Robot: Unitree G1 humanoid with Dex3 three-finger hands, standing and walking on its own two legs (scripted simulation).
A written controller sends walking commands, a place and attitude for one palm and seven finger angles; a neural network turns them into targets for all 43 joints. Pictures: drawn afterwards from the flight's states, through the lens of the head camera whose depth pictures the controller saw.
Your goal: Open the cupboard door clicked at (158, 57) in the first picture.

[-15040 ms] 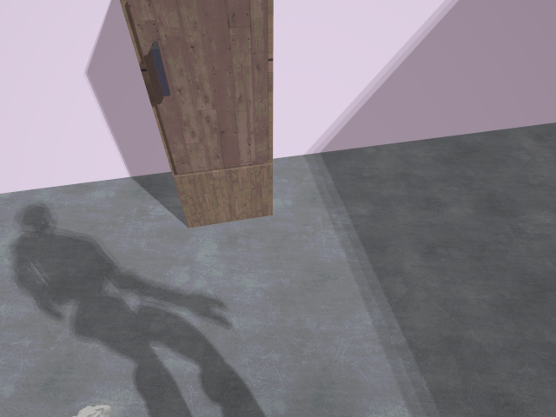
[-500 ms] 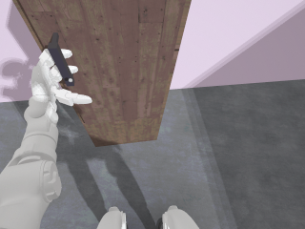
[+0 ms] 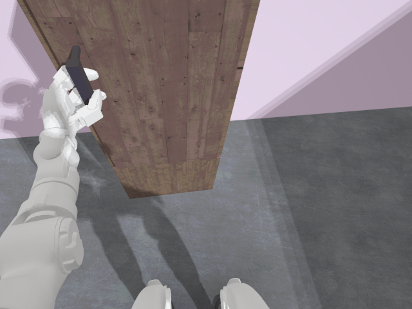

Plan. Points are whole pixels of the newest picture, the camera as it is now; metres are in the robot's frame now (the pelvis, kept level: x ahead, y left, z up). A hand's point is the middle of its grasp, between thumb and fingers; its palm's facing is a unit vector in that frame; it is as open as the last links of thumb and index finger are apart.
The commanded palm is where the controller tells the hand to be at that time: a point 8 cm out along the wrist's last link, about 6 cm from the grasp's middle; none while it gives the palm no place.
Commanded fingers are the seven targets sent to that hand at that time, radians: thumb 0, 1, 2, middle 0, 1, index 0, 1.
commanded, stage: close the thumb around the handle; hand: left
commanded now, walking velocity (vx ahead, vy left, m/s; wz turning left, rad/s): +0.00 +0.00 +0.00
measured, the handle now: (87, 84) +0.54 +0.21 +0.08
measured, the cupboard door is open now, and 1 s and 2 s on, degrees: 0 41 45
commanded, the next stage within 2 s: pull the door open along its arc in 0.10 s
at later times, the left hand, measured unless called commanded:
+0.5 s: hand (100, 119) +0.46 +0.18 +0.07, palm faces +0.07 -1.00 +0.00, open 5.8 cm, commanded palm +0.39 +0.22 +0.07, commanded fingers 0.00 0.90 0.90 -0.40 -1.35 -0.40 -1.35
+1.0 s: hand (164, 192) +0.30 +0.06 +0.08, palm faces +0.34 -0.94 -0.02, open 6.4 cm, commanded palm +0.22 +0.11 +0.07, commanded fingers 0.00 0.90 0.90 -0.40 -1.35 -0.40 -1.35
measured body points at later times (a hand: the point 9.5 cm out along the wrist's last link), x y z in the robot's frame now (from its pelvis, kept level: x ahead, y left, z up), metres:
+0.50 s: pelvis +0.01 +0.00 +0.01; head +0.10 +0.00 +0.45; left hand +0.45 +0.23 +0.07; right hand +0.04 -0.26 -0.11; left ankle +0.02 +0.10 -0.67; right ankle +0.00 -0.12 -0.67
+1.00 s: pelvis +0.03 -0.03 +0.02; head +0.05 -0.03 +0.47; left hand +0.28 +0.10 +0.08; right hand +0.23 -0.21 -0.06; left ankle +0.02 +0.10 -0.67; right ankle +0.00 -0.12 -0.67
